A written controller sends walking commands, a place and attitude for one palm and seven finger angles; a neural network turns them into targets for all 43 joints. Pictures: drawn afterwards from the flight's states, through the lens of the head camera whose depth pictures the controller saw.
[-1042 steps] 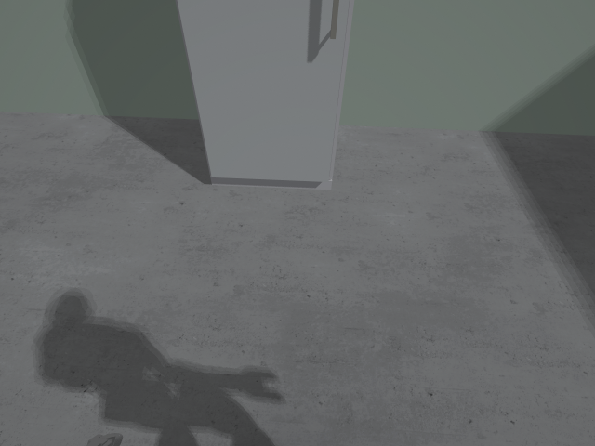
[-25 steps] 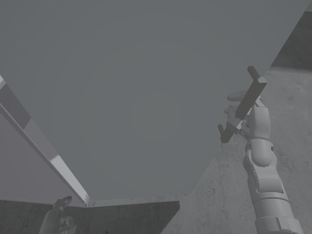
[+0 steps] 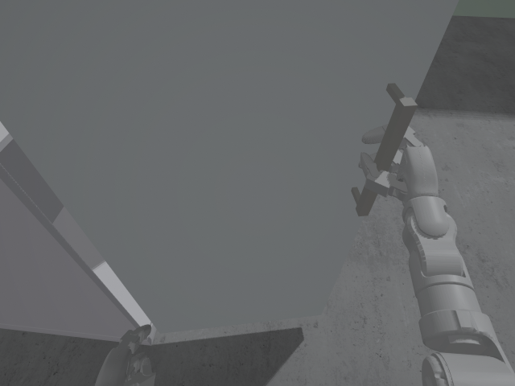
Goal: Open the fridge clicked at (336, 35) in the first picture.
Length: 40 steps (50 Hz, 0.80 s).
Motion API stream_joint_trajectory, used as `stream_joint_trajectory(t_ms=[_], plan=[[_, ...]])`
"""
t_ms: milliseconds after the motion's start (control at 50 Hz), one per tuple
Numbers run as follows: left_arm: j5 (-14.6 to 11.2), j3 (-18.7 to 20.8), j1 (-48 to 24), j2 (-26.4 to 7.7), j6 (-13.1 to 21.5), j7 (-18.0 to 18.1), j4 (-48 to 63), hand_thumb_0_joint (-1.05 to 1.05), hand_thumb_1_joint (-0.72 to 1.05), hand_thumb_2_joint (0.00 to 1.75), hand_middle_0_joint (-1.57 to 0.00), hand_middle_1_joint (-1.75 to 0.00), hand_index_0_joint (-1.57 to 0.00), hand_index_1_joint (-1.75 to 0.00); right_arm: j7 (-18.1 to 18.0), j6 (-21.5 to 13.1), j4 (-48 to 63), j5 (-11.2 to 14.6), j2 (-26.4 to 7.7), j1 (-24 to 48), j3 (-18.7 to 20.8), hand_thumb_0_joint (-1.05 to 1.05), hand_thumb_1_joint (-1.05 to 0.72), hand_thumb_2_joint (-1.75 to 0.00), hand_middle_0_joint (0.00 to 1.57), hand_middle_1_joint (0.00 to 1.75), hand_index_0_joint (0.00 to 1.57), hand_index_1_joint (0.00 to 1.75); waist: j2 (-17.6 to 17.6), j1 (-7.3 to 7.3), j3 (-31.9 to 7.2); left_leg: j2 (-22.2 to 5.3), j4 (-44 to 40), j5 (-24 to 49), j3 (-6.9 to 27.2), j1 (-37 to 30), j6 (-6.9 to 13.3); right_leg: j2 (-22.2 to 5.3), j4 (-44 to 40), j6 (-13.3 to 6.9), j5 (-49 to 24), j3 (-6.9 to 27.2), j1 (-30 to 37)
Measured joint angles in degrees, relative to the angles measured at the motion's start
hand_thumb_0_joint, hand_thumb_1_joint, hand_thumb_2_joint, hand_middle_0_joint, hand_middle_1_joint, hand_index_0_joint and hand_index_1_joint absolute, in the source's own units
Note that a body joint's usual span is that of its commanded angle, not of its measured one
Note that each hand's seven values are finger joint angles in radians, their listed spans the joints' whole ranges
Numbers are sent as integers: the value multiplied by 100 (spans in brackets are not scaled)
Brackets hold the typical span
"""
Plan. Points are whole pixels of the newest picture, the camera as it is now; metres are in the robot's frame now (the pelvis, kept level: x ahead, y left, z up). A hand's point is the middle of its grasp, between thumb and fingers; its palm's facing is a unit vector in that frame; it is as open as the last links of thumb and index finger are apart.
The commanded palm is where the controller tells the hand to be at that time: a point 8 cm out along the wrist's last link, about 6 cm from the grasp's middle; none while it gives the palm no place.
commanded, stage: loosen the grip on the handle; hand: right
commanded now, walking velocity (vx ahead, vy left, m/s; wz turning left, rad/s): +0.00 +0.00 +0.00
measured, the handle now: (376, 158) +0.44 -0.15 +0.13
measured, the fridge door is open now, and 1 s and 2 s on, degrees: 78 77 77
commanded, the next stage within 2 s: slip the hand off the handle in 0.48 s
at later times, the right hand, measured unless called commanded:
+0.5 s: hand (373, 184) +0.40 -0.15 +0.12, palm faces +0.05 +0.98 -0.21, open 14.1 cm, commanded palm +0.37 -0.20 +0.13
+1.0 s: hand (419, 186) +0.40 -0.22 +0.12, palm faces +0.10 +0.97 -0.20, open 14.7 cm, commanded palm +0.37 -0.26 +0.13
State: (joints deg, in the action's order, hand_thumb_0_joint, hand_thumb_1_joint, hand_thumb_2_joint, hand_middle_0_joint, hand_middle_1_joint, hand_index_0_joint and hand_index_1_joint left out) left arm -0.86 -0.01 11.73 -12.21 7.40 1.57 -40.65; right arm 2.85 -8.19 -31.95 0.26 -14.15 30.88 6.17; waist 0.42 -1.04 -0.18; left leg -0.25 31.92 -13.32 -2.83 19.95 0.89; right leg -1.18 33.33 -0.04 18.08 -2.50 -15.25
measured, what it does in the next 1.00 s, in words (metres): stands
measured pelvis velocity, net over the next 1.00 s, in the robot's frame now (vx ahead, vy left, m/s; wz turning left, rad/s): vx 0.00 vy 0.00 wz -0.01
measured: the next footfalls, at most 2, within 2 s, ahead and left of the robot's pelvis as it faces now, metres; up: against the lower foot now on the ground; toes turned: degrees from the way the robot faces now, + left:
none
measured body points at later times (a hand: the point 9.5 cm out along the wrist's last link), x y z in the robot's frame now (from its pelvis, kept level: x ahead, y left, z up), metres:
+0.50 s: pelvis -0.01 +0.01 +0.00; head +0.02 +0.01 +0.44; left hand +0.08 +0.26 -0.12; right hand +0.39 -0.20 +0.13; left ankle +0.03 +0.11 -0.73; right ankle -0.02 -0.11 -0.73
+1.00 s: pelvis +0.00 +0.00 -0.01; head +0.03 +0.00 +0.44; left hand +0.12 +0.26 -0.11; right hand +0.39 -0.27 +0.13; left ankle +0.03 +0.11 -0.73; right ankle -0.02 -0.11 -0.73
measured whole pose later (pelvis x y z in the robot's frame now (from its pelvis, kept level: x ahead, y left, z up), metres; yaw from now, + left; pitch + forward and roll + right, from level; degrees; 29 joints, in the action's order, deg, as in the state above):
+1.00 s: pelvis +0.00 +0.00 -0.01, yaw +0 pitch +6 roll +0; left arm -2.1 -0.3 16.6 -15.5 4.3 2.9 -36.5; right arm 8.1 -17.5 -37.2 4.5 -22.0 27.7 13.4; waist -0.2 -1.3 -3.2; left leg -0.8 35.3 -14.5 -3.0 26.8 0.7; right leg -0.8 36.9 -0.7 20.6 -2.3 -22.3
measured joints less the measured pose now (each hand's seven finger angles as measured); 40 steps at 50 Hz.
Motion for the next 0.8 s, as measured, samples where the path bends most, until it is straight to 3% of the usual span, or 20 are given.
stream_joint_trajectory(t_ms=[40,200,300,360,540,680,800], plan=[[18,56,45,-122,110,-42,173,1,90,90,-20,-30,-20,-30,-85,-54,-76,121,80,-95,194,-3,-56,-73,50,141,44,140,26,-81,-139,-64,80,-35,57,75,-43,70,-68,-37,149,-53,10],[-19,110,321,-320,133,-128,518,1,90,90,-20,-30,-20,-30,-573,-372,-117,-69,55,-195,159,0,-1,-47,46,139,32,133,73,-105,-270,-96,331,-23,191,464,-32,107,101,-75,89,-184,-301],[-62,-34,491,-280,69,-20,376,1,90,90,-20,-30,-20,-30,-554,-531,-352,-137,-107,-52,-60,0,31,-32,42,135,32,131,58,-113,-174,-91,372,-1,110,609,-4,89,211,-57,73,-103,-506],[-55,-122,513,-217,30,57,271,1,90,90,-20,-30,-20,-30,-466,-531,-454,-49,-225,-32,69,-1,41,-27,38,131,32,128,33,-165,-119,-57,327,36,115,635,12,58,187,-43,52,-111,-532],[-21,-115,619,-181,10,82,135,2,90,90,-20,-30,-20,-30,-257,-738,-390,191,-249,-196,235,-1,53,-21,36,124,30,120,-98,-175,-126,-15,237,33,93,612,29,18,124,-19,66,-93,-524],[-16,-74,501,-232,-114,65,220,1,90,90,-20,-30,-20,-30,-218,-850,-410,88,-289,-228,340,-1,55,-20,33,120,27,117,-81,-157,-213,-24,298,-36,69,665,29,23,164,-14,114,-66,-577],[-60,-47,413,-276,-216,99,359,1,90,90,-20,-30,-20,-30,0,-858,-517,191,-517,-241,598,-2,55,-20,29,117,26,116,-57,-132,-245,-11,296,-55,61,666,27,9,194,-18,151,-58,-594]])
